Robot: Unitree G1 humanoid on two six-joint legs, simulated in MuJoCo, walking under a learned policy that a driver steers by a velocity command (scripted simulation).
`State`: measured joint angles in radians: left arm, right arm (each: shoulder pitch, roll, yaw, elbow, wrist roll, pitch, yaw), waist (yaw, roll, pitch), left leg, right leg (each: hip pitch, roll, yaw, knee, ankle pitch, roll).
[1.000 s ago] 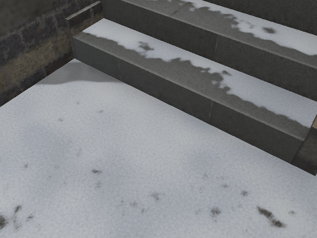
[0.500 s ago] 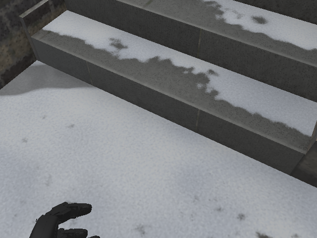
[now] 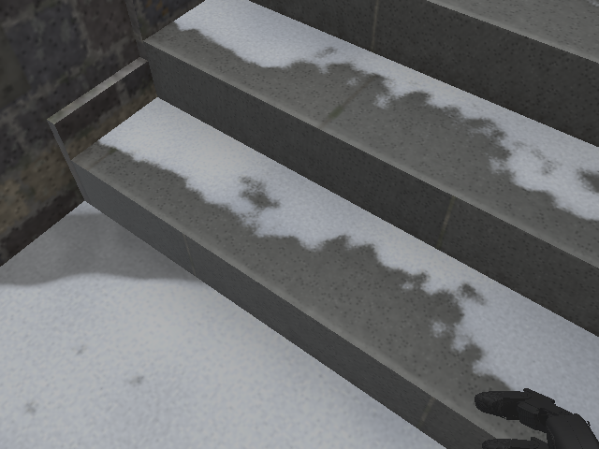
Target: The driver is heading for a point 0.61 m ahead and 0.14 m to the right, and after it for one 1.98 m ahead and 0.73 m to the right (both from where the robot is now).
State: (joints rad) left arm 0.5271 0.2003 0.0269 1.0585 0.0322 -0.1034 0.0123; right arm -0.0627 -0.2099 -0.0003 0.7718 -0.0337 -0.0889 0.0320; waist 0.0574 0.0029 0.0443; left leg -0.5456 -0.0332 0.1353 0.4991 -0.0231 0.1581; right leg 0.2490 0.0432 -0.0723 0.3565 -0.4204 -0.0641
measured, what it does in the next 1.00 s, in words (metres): climbs, turning right: right foot, then left foot 0.19 m higher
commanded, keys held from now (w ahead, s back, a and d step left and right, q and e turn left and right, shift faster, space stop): w+shift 0.30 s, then w+e+shift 0.14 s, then e+shift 0.56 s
